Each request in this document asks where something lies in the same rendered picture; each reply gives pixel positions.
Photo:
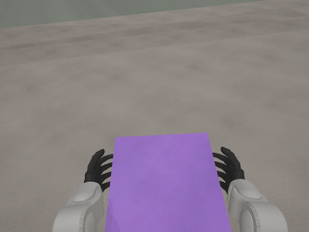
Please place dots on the left robot forearm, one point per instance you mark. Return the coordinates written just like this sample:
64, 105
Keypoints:
83, 211

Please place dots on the right robot forearm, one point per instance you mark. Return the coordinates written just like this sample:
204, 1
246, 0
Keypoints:
251, 210

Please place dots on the robot right hand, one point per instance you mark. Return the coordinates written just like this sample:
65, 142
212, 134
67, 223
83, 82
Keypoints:
231, 167

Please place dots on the robot left hand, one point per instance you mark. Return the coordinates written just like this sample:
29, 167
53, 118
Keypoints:
95, 169

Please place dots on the carton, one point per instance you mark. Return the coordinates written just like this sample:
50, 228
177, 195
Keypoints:
165, 183

